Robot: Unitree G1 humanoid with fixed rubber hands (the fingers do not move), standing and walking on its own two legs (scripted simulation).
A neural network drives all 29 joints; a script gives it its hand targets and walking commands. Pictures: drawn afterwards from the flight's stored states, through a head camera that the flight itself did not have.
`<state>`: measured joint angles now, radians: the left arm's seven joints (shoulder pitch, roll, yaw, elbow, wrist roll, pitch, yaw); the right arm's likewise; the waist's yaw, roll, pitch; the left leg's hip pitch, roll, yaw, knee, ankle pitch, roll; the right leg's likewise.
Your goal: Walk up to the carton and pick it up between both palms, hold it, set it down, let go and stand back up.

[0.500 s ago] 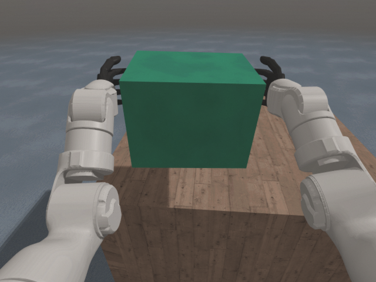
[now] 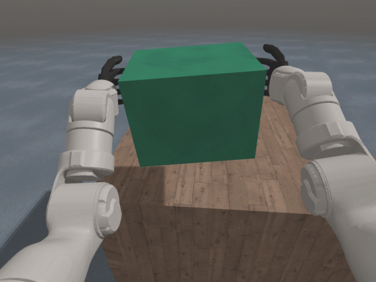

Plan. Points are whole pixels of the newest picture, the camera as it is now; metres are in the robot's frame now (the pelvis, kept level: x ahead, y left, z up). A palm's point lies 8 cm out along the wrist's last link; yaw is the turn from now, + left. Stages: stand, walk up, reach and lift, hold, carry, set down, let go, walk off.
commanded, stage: hold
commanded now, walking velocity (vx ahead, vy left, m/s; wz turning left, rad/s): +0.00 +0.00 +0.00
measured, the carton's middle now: (192, 102) +0.40 -0.01 +0.27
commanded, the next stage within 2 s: none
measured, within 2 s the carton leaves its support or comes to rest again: neither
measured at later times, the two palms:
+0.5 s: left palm (101, 88) +0.36 +0.17 +0.32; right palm (274, 85) +0.36 -0.16 +0.32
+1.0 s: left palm (109, 92) +0.38 +0.16 +0.31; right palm (272, 84) +0.38 -0.17 +0.31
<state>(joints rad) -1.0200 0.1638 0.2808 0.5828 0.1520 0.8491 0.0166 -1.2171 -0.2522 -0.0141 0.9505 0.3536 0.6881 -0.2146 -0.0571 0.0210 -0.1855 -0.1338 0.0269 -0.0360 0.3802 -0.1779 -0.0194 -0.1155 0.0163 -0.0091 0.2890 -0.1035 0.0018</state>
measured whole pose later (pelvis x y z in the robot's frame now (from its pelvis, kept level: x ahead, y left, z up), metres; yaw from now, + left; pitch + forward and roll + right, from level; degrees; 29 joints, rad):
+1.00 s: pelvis +0.01 +0.00 +0.00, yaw +0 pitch -3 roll -1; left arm -1.02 0.16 0.28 0.57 0.14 0.85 0.03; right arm -1.20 -0.25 -0.01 0.94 0.36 0.67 -0.21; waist -0.06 0.02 -0.17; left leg -0.13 0.03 -0.04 0.38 -0.18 -0.02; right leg -0.11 0.02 -0.01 0.28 -0.11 0.00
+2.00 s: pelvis +0.01 +0.00 +0.00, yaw +0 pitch -3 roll -1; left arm -1.02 0.16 0.28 0.57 0.14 0.86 0.04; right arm -1.13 -0.25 0.04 0.87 0.38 0.68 -0.21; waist -0.06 0.02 -0.19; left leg -0.13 0.03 -0.04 0.38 -0.19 -0.02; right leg -0.11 0.02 -0.01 0.28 -0.11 0.00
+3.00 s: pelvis +0.01 +0.00 +0.00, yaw +0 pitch -4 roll -1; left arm -1.01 0.16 0.28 0.54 0.14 0.88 0.03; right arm -1.10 -0.26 0.05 0.79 0.40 0.71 -0.23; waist -0.06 0.02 -0.22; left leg -0.13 0.03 -0.04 0.39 -0.19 -0.02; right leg -0.10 0.02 -0.01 0.27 -0.10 0.00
